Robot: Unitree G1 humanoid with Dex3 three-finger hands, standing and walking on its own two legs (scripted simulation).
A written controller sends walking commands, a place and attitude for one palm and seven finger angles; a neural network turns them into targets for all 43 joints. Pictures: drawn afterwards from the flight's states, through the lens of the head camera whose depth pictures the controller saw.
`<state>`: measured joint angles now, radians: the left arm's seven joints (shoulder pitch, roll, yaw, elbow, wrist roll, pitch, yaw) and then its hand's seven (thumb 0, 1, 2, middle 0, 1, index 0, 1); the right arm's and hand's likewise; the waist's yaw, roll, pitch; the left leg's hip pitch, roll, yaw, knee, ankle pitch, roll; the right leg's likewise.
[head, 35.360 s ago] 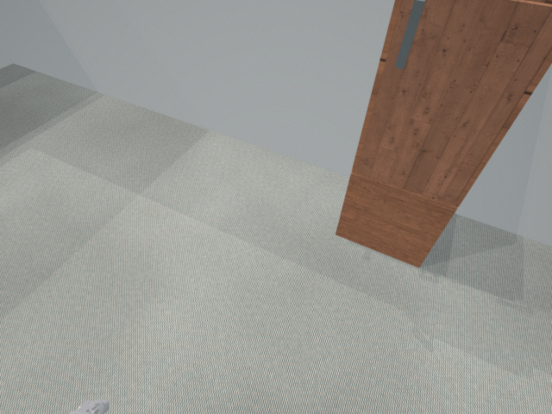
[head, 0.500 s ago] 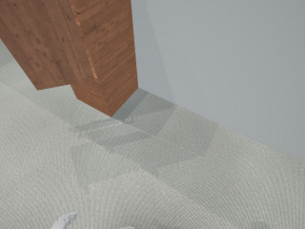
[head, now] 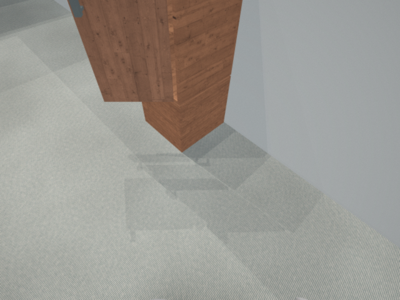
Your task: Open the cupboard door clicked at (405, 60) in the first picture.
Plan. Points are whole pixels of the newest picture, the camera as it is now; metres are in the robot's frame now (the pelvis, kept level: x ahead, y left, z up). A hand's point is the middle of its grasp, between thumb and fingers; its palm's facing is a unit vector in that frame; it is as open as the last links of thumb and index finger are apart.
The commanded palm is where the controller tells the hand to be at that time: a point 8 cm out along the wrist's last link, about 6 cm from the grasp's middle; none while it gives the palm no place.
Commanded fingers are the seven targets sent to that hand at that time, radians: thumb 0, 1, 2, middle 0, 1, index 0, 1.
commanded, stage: take the last steps up to it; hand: left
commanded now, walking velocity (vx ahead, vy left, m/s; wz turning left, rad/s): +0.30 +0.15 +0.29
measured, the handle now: out of the picture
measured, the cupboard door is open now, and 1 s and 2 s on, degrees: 48 48 48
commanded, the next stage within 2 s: come to a stop and stand still in 1.22 s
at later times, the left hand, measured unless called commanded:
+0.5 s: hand out of the picture +0.04 +0.27 -0.18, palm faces +0.18 -0.97 -0.18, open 7.4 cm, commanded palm none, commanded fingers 0.00 0.90 0.90 -0.20 -0.30 -0.20 -0.30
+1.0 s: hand (97, 215) +0.32 +0.29 -0.15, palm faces +0.20 -0.96 -0.19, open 7.2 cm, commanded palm none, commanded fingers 0.00 0.90 0.90 -0.20 -0.30 -0.20 -0.30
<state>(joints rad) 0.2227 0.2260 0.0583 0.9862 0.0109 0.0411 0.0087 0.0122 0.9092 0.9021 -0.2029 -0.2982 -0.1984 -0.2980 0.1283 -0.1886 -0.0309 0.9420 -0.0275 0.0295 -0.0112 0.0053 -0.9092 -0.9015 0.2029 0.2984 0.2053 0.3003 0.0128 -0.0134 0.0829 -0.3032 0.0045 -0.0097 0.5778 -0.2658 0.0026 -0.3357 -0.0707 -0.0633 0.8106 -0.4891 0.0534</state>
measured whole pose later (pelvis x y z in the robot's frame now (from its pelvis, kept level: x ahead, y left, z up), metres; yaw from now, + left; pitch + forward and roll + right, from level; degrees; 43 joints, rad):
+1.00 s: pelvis +0.25 +0.11 +0.01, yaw +8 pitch -1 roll +0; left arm 0.19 0.14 0.07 0.99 0.00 -0.08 0.02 -0.02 0.94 0.90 -0.21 -0.30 -0.20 -0.30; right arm 0.34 -0.16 -0.05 1.10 -0.03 0.00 0.01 0.01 -0.91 -0.90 0.20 0.30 0.20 0.30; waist -0.04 0.02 0.06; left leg -0.45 0.08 0.06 0.95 -0.33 -0.02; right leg -0.19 -0.03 -0.15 0.44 -0.23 -0.02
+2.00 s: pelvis +0.42 +0.20 +0.00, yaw +5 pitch +1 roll +0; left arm 0.15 0.20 0.03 0.99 0.01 0.02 0.04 0.01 0.91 0.90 -0.20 -0.30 -0.20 -0.30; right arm 0.23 -0.16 -0.03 1.01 -0.01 0.02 -0.02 0.01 -0.91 -0.90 0.20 0.30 0.21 0.30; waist -0.01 -0.01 0.05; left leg -0.28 0.03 0.11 0.56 -0.30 0.02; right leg -0.25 -0.03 0.00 0.61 -0.27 -0.01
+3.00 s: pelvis +0.42 +0.18 +0.01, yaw +4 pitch +0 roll +1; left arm 0.27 0.16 -0.01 1.11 0.02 -0.02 0.03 0.01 0.91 0.90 -0.20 -0.30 -0.20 -0.30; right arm 0.25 -0.15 0.00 1.13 -0.01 -0.02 -0.03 0.01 -0.93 -0.90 0.20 0.30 0.20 0.30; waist 0.00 -0.01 0.03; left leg -0.20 0.04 0.11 0.47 -0.26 -0.01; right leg -0.17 -0.01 0.00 0.50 -0.33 -0.01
